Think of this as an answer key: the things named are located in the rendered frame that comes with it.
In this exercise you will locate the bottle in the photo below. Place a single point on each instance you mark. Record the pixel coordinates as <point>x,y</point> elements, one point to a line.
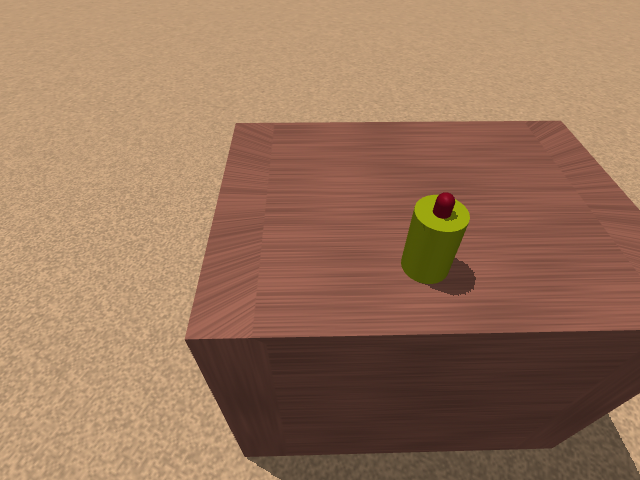
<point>436,230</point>

